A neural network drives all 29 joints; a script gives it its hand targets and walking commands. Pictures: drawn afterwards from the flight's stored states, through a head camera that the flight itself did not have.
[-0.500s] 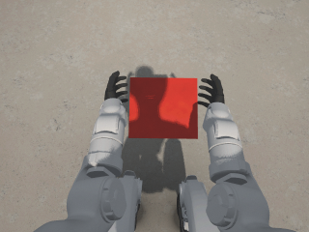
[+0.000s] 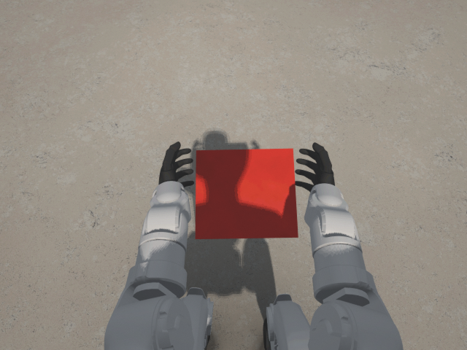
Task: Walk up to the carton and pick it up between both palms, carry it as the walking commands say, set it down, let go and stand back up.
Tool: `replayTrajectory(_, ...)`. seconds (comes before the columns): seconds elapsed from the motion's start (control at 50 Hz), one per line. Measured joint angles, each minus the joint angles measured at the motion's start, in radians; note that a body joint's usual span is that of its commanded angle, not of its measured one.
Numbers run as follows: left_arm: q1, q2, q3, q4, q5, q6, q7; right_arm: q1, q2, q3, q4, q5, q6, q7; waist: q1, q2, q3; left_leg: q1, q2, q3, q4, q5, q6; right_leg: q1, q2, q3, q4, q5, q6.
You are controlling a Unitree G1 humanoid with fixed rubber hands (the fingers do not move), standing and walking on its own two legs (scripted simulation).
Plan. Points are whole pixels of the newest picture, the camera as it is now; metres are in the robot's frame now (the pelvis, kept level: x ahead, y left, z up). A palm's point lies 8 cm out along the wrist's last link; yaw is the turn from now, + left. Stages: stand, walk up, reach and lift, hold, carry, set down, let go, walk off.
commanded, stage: reach and lift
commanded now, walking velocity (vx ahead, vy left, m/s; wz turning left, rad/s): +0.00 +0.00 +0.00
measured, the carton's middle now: (244, 197) +0.43 +0.00 -0.13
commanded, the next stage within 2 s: none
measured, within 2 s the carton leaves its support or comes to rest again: neither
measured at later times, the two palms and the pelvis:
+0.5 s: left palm (162, 178) +0.38 +0.14 +0.04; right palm (340, 180) +0.39 -0.13 +0.05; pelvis +0.01 +0.00 +0.07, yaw +0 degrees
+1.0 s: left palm (148, 164) +0.37 +0.14 +0.12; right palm (364, 169) +0.37 -0.13 +0.12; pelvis +0.03 +0.00 +0.11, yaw +0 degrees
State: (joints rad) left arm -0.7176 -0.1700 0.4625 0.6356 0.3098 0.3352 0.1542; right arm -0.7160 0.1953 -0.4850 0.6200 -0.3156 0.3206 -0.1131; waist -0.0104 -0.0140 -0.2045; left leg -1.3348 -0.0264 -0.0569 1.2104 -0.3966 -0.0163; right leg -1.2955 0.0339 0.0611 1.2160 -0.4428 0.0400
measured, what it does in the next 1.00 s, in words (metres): rises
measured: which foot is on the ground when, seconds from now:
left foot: down 0.00-1.00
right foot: down 0.00-1.00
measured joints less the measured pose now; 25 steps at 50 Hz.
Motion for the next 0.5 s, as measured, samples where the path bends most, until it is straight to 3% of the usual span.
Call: replayTrajectory(0.5,0.142,-0.046,0.002,-0.109,0.035,0.017,-0.070,0.125,0.050,0.018,-0.085,-0.051,0.014,0.040,0.000,0.003,0.103,0.398,0.014,0.001,-0.347,0.111,0.001,0.393,-0.005,0.008,-0.349,0.120,-0.009)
